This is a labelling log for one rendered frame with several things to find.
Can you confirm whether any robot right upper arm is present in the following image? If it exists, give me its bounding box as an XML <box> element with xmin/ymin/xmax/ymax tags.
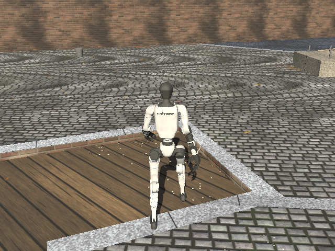
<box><xmin>177</xmin><ymin>105</ymin><xmax>189</xmax><ymax>134</ymax></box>

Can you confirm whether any right robot forearm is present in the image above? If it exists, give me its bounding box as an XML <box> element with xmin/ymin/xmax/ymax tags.
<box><xmin>185</xmin><ymin>126</ymin><xmax>198</xmax><ymax>155</ymax></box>

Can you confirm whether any left robot foot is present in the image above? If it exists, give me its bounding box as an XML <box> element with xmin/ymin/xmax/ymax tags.
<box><xmin>150</xmin><ymin>215</ymin><xmax>158</xmax><ymax>230</ymax></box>

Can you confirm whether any robot left upper arm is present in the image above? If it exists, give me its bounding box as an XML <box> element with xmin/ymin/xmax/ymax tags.
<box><xmin>142</xmin><ymin>105</ymin><xmax>156</xmax><ymax>132</ymax></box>

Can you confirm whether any humanoid robot torso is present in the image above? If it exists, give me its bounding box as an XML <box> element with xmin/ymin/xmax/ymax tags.
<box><xmin>154</xmin><ymin>103</ymin><xmax>179</xmax><ymax>157</ymax></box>

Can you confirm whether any right robot hand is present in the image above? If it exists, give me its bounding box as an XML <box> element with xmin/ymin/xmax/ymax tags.
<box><xmin>188</xmin><ymin>154</ymin><xmax>200</xmax><ymax>172</ymax></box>

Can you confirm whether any left robot hand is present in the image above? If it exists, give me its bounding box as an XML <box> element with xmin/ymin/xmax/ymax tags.
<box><xmin>144</xmin><ymin>132</ymin><xmax>157</xmax><ymax>142</ymax></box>

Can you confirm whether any left robot forearm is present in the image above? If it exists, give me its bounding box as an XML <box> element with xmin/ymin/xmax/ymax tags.
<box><xmin>142</xmin><ymin>124</ymin><xmax>150</xmax><ymax>136</ymax></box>

